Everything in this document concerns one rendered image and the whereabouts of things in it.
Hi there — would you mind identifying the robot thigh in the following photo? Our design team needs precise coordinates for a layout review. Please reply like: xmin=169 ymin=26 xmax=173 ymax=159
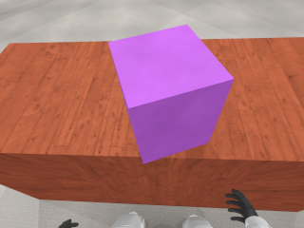
xmin=182 ymin=217 xmax=213 ymax=228
xmin=111 ymin=214 xmax=145 ymax=228

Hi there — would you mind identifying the carton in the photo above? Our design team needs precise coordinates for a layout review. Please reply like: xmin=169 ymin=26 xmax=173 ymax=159
xmin=108 ymin=25 xmax=235 ymax=164

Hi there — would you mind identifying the right robot forearm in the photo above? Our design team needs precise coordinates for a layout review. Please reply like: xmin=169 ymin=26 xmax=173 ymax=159
xmin=245 ymin=216 xmax=272 ymax=228

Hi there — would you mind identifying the robot right hand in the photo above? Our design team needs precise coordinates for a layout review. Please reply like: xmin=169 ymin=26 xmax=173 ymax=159
xmin=225 ymin=189 xmax=258 ymax=224

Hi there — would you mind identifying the pedestal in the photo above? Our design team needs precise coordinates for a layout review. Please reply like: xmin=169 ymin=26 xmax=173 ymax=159
xmin=0 ymin=37 xmax=304 ymax=212

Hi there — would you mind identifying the robot left thigh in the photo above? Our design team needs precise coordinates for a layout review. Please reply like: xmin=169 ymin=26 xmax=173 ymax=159
xmin=111 ymin=214 xmax=145 ymax=228

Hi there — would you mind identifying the robot left hand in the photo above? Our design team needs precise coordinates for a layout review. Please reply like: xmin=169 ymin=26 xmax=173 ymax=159
xmin=58 ymin=218 xmax=79 ymax=228

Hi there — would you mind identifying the robot right thigh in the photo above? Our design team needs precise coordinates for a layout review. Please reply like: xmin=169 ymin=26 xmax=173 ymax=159
xmin=182 ymin=217 xmax=213 ymax=228

